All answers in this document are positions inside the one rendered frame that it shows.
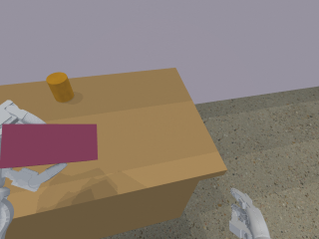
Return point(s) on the table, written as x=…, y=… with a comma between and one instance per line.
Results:
x=153, y=150

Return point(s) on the right robot hand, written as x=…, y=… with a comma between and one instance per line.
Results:
x=251, y=223

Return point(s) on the sponge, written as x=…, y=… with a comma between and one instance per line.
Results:
x=31, y=144

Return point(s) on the left robot hand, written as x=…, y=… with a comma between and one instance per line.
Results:
x=25, y=178

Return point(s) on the left robot forearm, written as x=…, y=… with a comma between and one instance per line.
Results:
x=6, y=211

